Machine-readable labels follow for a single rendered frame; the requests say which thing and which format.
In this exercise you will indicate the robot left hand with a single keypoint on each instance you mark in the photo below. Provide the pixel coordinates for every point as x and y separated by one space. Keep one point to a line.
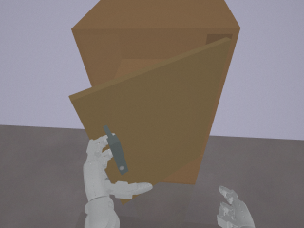
95 175

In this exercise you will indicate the cupboard door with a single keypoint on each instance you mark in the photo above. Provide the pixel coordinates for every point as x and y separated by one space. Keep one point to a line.
160 113

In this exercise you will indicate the robot right hand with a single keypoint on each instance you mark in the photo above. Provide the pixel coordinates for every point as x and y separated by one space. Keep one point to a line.
235 216

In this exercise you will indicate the handle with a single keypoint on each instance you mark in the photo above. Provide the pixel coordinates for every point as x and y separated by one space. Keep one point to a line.
116 150

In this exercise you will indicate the robot left forearm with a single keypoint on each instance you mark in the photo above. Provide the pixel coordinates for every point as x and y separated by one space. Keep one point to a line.
101 214

